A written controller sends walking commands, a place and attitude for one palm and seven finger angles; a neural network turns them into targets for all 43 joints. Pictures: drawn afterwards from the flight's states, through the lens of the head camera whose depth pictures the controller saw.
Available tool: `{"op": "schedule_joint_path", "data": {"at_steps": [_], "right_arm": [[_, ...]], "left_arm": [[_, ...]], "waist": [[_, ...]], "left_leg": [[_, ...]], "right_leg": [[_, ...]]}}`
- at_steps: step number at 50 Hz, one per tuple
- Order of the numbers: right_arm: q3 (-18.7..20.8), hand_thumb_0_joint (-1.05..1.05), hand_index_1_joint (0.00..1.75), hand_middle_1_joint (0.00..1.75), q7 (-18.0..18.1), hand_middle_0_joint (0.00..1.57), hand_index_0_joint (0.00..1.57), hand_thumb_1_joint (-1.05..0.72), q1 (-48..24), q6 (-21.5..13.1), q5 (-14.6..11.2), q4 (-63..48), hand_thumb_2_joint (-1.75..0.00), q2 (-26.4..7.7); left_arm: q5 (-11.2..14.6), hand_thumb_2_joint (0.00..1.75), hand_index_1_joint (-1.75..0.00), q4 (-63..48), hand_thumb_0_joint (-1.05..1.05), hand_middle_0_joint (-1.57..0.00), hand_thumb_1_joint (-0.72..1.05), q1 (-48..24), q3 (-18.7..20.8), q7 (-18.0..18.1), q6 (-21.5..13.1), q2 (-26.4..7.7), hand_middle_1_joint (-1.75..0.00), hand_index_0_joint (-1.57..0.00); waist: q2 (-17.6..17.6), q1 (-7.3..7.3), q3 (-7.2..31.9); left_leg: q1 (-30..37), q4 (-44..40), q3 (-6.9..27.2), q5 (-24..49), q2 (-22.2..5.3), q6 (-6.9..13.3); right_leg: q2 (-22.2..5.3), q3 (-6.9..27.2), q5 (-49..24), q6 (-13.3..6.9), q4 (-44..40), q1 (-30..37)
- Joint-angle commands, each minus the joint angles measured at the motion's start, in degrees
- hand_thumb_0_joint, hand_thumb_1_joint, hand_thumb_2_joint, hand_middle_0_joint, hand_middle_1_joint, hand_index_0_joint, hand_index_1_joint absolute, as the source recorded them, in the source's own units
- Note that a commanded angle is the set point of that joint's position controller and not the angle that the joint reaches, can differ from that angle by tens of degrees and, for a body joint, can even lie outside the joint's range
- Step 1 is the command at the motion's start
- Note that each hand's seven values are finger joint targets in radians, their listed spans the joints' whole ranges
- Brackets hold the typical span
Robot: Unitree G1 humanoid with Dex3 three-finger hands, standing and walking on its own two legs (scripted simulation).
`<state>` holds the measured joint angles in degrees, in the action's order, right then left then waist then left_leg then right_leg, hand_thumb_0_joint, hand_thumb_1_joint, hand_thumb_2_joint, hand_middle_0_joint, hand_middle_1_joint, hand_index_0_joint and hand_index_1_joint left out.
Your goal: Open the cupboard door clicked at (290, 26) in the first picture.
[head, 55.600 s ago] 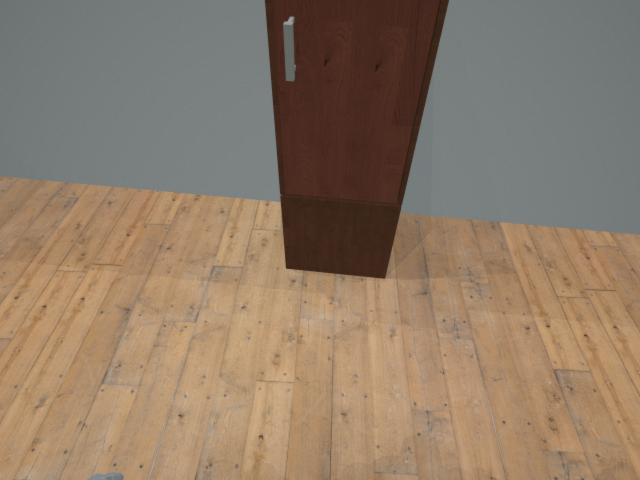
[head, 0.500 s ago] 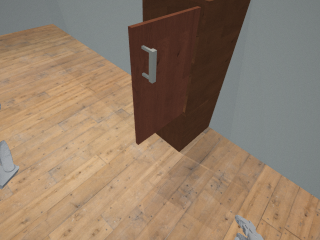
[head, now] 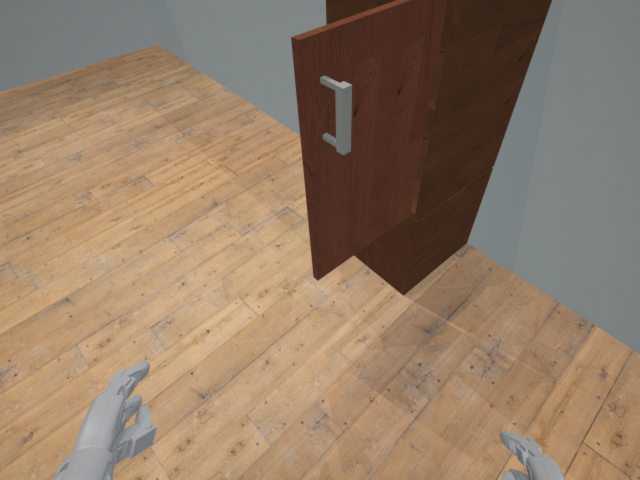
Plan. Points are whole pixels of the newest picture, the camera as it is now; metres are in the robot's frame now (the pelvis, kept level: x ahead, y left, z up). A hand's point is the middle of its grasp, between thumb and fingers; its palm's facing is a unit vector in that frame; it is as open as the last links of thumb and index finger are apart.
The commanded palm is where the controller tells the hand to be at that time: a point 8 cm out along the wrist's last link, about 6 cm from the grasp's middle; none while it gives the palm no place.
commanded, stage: let the arm hang, fingers relaxed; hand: left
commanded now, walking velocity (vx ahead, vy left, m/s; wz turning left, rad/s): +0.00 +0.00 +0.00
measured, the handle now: (335, 115) +0.66 +0.01 +0.13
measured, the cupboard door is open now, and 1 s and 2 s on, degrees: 90 90 90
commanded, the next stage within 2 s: look to check the result in 0.94 s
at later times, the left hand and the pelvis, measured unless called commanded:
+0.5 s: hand out of the picture -0.06 +0.21 -0.15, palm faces +0.04 -0.97 -0.23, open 7.3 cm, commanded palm none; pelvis +0.00 +0.02 +0.02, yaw +0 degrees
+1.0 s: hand out of the picture +0.03 +0.18 -0.16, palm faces +0.02 -0.98 -0.21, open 7.3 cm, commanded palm none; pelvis +0.01 +0.00 +0.02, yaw -1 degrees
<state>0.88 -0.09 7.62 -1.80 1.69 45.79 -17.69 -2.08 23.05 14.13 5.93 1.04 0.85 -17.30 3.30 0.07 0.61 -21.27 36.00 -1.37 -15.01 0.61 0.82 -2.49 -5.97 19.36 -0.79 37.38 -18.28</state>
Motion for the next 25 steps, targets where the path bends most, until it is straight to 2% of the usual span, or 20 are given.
{"op": "schedule_joint_path", "data": {"at_steps": [1, 2, 3, 4, 5, 6, 7, 8, 9, 12, 17, 19, 23, 25], "right_arm": [[0.85, 0.0, 0.3, 0.3, 0.26, 0.2, 0.2, -0.9, 2.14, 0.77, -0.16, -0.84, -0.9, -2.91], [0.3, 0.0, 0.3, 0.3, 0.24, 0.2, 0.2, -0.9, 2.35, 1.21, -0.06, 0.76, -0.9, -1.97], [-0.03, 0.0, 0.3, 0.3, 0.28, 0.2, 0.2, -0.9, 1.8, 1.35, -0.01, 2.39, -0.9, -1.81], [-0.25, 0.0, 0.3, 0.3, 0.42, 0.2, 0.2, -0.9, 1.41, 1.43, -0.11, 3.51, -0.9, -1.79], [-0.29, 0.0, 0.3, 0.3, 0.56, 0.2, 0.2, -0.9, 1.15, 1.53, -0.34, 4.6, -0.9, -2.01], [-0.33, 0.0, 0.3, 0.3, 0.7, 0.2, 0.2, -0.9, 1.22, 1.56, -0.48, 6.06, -0.9, -1.21], [-0.24, 0.0, 0.3, 0.3, 0.91, 0.2, 0.2, -0.9, 1.96, 1.72, -0.42, 7.34, -0.9, -0.54], [-0.1, 0.0, 0.3, 0.3, 1.07, 0.2, 0.2, -0.9, 2.69, 1.88, -0.31, 8.59, -0.9, 0.12], [-0.13, 0.0, 0.3, 0.3, 1.15, 0.2, 0.2, -0.9, 3.52, 2.07, -0.43, 9.66, -0.9, 0.72], [0.33, 0.0, 0.3, 0.3, 1.48, 0.2, 0.2, -0.9, 6.38, 2.23, -0.57, 12.47, -0.9, 1.36], [0.45, 0.0, 0.3, 0.3, 1.78, 0.2, 0.2, -0.9, 8.52, 2.1, -0.77, 15.51, -0.9, 1.56], [0.51, 0.0, 0.3, 0.3, 1.88, 0.2, 0.2, -0.9, 9.28, 2.0, -0.82, 16.38, -0.9, 1.46], [0.58, 0.0, 0.3, 0.3, 1.98, 0.2, 0.2, -0.9, 10.14, 2.0, -0.72, 17.46, -0.9, 1.74], [0.59, 0.0, 0.3, 0.3, 1.97, 0.2, 0.2, -0.9, 10.47, 2.0, -0.74, 17.71, -0.9, 1.83]], "left_arm": [[0.59, 0.9, -0.3, 11.49, 0.0, -0.2, 0.9, -0.65, -2.07, -0.52, -1.47, -5.41, -0.3, -0.2], [0.87, 0.9, -0.3, 15.05, 0.0, -0.2, 0.9, -1.32, -2.92, -0.34, -1.26, -4.44, -0.3, -0.2], [1.14, 0.9, -0.3, 18.47, 0.0, -0.2, 0.9, -1.27, -3.49, -0.17, -1.08, -3.58, -0.3, -0.2], [1.27, 0.9, -0.3, 21.56, 0.0, -0.2, 0.9, -0.42, -3.8, -0.03, -0.88, -3.11, -0.3, -0.2], [1.25, 0.9, -0.3, 24.54, 0.0, -0.2, 0.9, 0.55, -3.9, 0.07, -0.92, -3.32, -0.3, -0.2], [1.42, 0.9, -0.3, 27.43, 0.0, -0.2, 0.9, 1.22, -4.05, 0.07, -1.06, -2.37, -0.3, -0.2], [1.39, 0.9, -0.3, 29.55, 0.0, -0.2, 0.9, 1.77, -3.85, 0.13, -1.13, -1.25, -0.3, -0.2], [1.41, 0.9, -0.3, 31.48, 0.0, -0.2, 0.9, 2.36, -3.64, 0.19, -1.09, -0.48, -0.3, -0.2], [1.49, 0.9, -0.3, 33.11, 0.0, -0.2, 0.9, 2.9, -3.81, 0.17, -1.06, -0.53, -0.3, -0.2], [1.45, 0.9, -0.3, 37.02, 0.0, -0.2, 0.9, 3.88, -4.16, 0.24, -1.2, 0.68, -0.3, -0.2], [1.46, 0.9, -0.3, 41.11, 0.0, -0.2, 0.9, 6.09, -4.43, 0.39, -1.23, 1.36, -0.3, -0.2], [1.49, 0.9, -0.3, 41.92, 0.0, -0.2, 0.9, 6.45, -4.45, 0.52, -1.26, 1.33, -0.3, -0.2], [1.43, 0.9, -0.3, 42.91, 0.0, -0.2, 0.9, 7.41, -4.28, 0.67, -0.94, 1.72, -0.3, -0.2], [1.39, 0.9, -0.3, 43.03, 0.0, -0.2, 0.9, 8.0, -4.24, 0.77, -0.97, 1.64, -0.3, -0.2]], "waist": [[-11.04, 1.06, 3.75], [-5.4, 1.28, 3.6], [0.78, 0.76, 3.14], [4.15, 0.09, 2.11], [3.48, -0.57, 1.41], [2.88, -0.5, 1.25], [3.65, -0.21, 0.77], [6.33, -0.19, 0.31], [6.26, -0.11, -0.35], [0.51, 0.29, -1.3], [-1.84, 0.15, -3.31], [-2.18, 0.22, -3.26], [-1.56, -0.08, -5.23], [-2.78, -0.32, -5.49]], "left_leg": [[6.83, -4.53, 3.0, 14.57, -3.27, -0.02], [8.76, -7.17, 3.79, 16.8, -4.16, -0.01], [8.49, -10.29, 5.5, 17.83, -5.48, 0.48], [6.32, -12.9, 6.99, 14.9, -6.28, 1.09], [5.31, -13.91, 7.57, 12.64, -6.48, 1.2], [5.66, -14.49, 7.05, 9.98, -6.14, 0.93], [6.14, -15.14, 6.73, 6.77, -5.81, 0.64], [6.16, -15.88, 6.53, 4.51, -5.72, 0.61], [5.85, -16.73, 6.66, 1.95, -5.7, 0.58], [6.93, -17.69, 7.1, 0.65, -6.06, 0.82], [7.51, -19.04, 7.19, 0.12, -6.26, 1.17], [8.06, -19.04, 7.16, 0.87, -6.3, 1.27], [6.37, -20.76, 7.99, -2.51, -6.59, 1.41], [6.37, -20.71, 7.85, -2.17, -6.5, 1.52]], "right_leg": [[-9.66, 8.68, -20.32, -4.39, -11.78, 4.99], [-7.83, 7.38, -17.96, -3.3, -11.03, 4.61], [-5.59, 6.22, -14.34, -1.79, -10.67, 5.88], [-4.21, 5.8, -9.75, -0.8, -11.78, 7.95], [-3.83, 6.06, -8.22, -0.68, -13.53, 9.64], [-4.24, 6.19, -7.54, -0.89, -15.15, 9.94], [-4.22, 6.35, -6.16, -1.23, -16.21, 9.51], [-4.27, 5.98, -5.59, -1.44, -16.83, 9.42], [-4.14, 5.84, -4.56, -1.52, -17.46, 9.29], [-4.07, 5.2, -3.67, -1.58, -18.65, 8.54], [-4.11, 4.57, -3.2, -1.4, -18.9, 7.65], [-4.13, 4.57, -3.49, -1.44, -18.62, 7.65], [-3.77, 4.25, -2.33, -1.25, -17.76, 7.16], [-3.74, 4.18, -2.32, -1.29, -17.72, 7.12]]}}
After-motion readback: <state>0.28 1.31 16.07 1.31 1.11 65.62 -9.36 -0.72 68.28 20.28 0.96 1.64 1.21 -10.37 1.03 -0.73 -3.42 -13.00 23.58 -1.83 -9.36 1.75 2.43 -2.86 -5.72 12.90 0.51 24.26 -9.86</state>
